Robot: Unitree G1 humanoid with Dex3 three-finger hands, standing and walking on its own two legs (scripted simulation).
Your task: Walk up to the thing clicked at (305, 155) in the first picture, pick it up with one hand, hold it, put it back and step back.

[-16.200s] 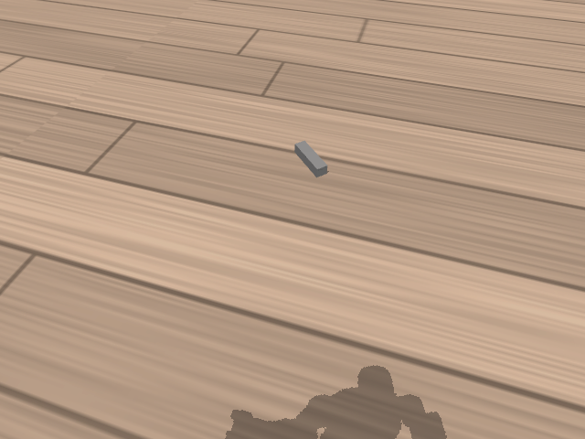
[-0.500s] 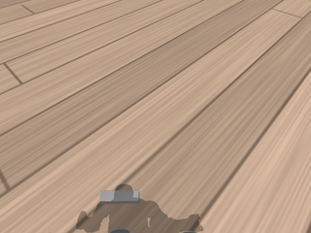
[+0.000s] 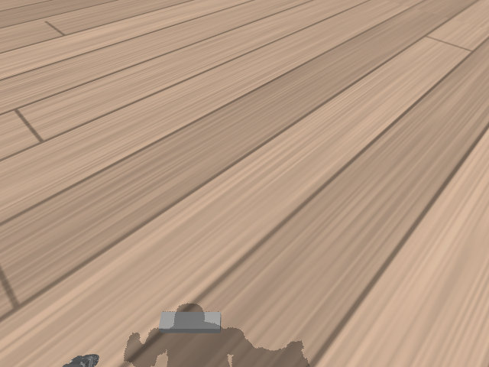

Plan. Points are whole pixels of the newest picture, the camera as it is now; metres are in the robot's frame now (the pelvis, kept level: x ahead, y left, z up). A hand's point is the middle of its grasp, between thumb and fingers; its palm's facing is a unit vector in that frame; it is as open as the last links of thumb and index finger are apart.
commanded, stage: walk up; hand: left
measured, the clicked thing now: (191, 322) +0.41 +0.19 -0.75
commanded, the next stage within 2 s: stand in 0.04 s
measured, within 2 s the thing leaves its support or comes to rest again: neither
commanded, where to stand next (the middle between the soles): +0.03 -0.01 m, yaw +0 degrees
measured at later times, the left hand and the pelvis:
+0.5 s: hand out of the picture +0.05 +0.26 -0.15, palm faces -0.02 -0.94 -0.34, open 7.4 cm; pelvis -0.02 +0.00 +0.00, yaw +0 degrees
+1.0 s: hand out of the picture +0.07 +0.25 -0.15, palm faces -0.04 -0.94 -0.33, open 7.4 cm; pelvis -0.01 +0.00 +0.00, yaw +0 degrees
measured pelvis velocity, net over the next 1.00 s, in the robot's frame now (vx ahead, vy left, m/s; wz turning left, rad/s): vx -0.01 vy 0.00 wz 0.00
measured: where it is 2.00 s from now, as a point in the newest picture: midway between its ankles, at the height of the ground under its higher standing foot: outside the picture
